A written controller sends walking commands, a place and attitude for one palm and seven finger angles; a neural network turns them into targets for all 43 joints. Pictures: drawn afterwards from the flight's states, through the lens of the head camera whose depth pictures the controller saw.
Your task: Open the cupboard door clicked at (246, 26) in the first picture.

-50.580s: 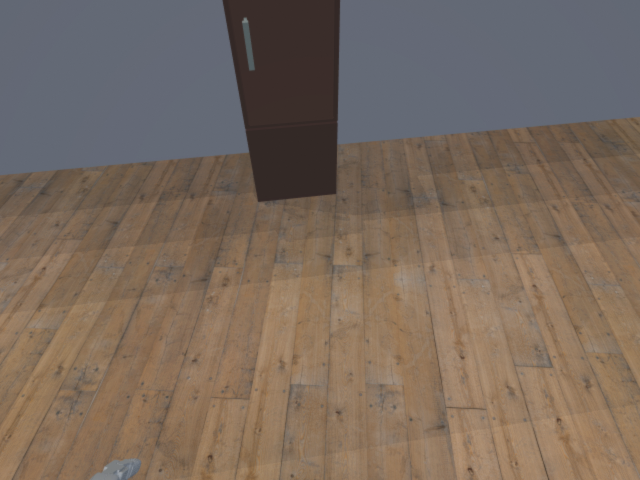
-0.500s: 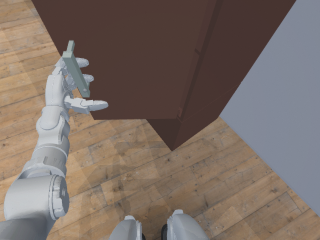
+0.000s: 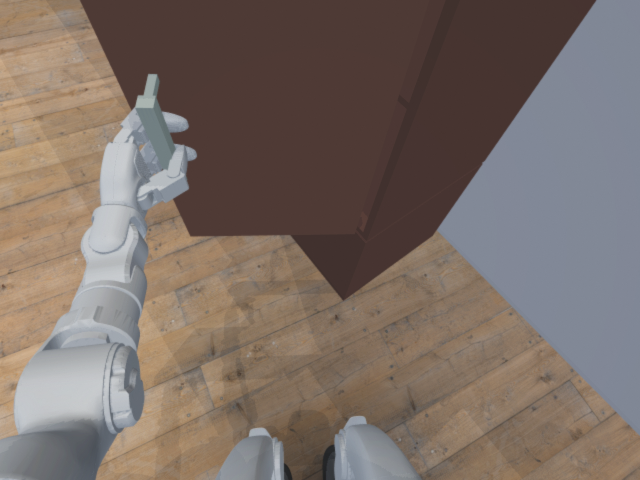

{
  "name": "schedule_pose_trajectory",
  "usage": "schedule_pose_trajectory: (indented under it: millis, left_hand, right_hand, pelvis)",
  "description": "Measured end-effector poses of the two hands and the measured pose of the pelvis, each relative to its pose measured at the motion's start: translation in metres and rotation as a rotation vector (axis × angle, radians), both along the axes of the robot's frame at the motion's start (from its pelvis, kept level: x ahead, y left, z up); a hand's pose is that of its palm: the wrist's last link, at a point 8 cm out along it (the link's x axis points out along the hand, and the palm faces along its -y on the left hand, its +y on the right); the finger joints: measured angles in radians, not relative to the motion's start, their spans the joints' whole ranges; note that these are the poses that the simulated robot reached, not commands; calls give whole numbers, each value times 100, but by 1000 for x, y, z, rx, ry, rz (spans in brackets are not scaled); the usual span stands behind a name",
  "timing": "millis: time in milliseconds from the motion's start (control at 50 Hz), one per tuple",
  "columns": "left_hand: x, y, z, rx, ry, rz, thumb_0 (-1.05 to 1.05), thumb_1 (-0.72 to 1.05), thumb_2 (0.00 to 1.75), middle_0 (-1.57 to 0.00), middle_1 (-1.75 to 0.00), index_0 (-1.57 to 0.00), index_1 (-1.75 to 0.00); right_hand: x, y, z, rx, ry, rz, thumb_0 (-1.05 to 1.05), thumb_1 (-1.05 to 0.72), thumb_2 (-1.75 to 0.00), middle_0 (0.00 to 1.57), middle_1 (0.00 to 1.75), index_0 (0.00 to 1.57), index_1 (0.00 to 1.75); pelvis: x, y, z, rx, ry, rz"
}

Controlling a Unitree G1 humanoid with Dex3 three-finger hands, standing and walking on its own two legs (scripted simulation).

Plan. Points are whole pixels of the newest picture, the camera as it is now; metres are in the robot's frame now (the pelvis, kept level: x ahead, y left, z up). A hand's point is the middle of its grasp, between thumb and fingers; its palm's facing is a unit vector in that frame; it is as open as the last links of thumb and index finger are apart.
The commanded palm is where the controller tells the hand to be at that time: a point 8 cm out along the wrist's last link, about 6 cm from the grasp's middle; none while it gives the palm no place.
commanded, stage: pull the door open along its arc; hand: left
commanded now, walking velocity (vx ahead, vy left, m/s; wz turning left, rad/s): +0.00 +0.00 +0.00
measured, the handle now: (166, 137) +0.54 +0.18 +0.05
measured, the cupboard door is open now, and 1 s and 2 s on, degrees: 56 98 100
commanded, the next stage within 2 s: open thumb and fingers to let go in 1.14 s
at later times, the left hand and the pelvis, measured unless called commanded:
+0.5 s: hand (195, 236) +0.39 +0.13 +0.05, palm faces -0.05 -1.00 +0.00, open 5.9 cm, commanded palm +0.35 +0.19 +0.06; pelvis +0.01 -0.01 +0.02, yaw -1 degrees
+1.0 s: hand (279, 307) +0.30 +0.04 +0.06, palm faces +0.39 -0.92 -0.03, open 5.9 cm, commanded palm +0.24 +0.07 +0.06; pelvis +0.01 -0.05 +0.01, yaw +3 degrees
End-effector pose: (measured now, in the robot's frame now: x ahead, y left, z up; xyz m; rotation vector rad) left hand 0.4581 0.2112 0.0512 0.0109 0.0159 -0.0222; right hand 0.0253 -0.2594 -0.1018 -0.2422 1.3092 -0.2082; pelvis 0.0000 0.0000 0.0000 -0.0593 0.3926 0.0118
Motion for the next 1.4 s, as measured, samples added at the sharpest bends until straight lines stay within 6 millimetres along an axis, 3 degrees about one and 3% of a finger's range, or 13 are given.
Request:
schedule_pose_trajectory:
  millis: [220, 360, 500, 680, 800, 920, 1060, 1240, 1400]
  left_hand:
    - [-5, -4, 0, 0, -3, 29, 1, 74, 84, -34, -134, -35, -134]
    - [-31, -8, 0, 2, -6, 12, 1, 74, 80, -33, -133, -34, -134]
    - [-85, -26, 0, -13, -8, -24, 2, 73, 76, -33, -133, -34, -134]
    - [-137, -68, -2, -96, -20, 259, 2, 71, 78, -34, -132, -36, -129]
    - [-158, -93, 1, -48, -14, 416, 2, 71, 80, -34, -129, -34, -130]
    - [-180, -118, 5, 3, 15, 451, 2, 72, 80, -32, -129, -34, -132]
    - [-206, -145, 8, 24, 43, 402, 2, 71, 77, -31, -130, -35, -134]
    - [-208, -150, 10, 10, 68, 448, 2, 74, 79, -26, -123, -28, -133]
    - [-204, -149, 3, 25, 36, 469, 2, 66, 79, -33, -129, -32, -133]
  right_hand:
    - [0, 4, -2, 25, -6, -10, 1, -91, -90, 20, 30, 21, 30]
    - [14, 5, 3, 54, -47, -17, 1, -91, -90, 20, 30, 20, 30]
    - [56, 4, 15, 79, -175, 15, 1, -91, -90, 20, 30, 20, 30]
    - [131, 14, 19, 111, -364, 167, 1, -91, -90, 20, 30, 20, 30]
    - [159, 24, 15, 162, -426, 242, 1, -91, -90, 20, 30, 20, 30]
    - [162, 25, 12, 197, -434, 259, 1, -91, -90, 20, 30, 20, 30]
    - [154, 7, 16, 191, -452, 248, 1, -90, -90, 20, 30, 20, 30]
    - [160, -22, 22, 161, -500, 245, 1, -91, -90, 20, 30, 20, 30]
    - [168, -31, 9, 139, -465, 266, 1, -91, -90, 20, 30, 20, 30]
  pelvis:
    - [0, 0, 0, 4, -2, -8]
    - [6, -2, 8, 12, -21, -22]
    - [14, -5, 17, 24, -59, -31]
    - [9, -16, 13, 42, -84, -12]
    - [6, -28, 8, 54, -92, 8]
    - [7, -42, 10, 68, -111, 23]
    - [9, -59, 14, 83, -135, 38]
    - [16, -74, 14, 94, -123, 47]
    - [13, -79, 8, 99, -101, 62]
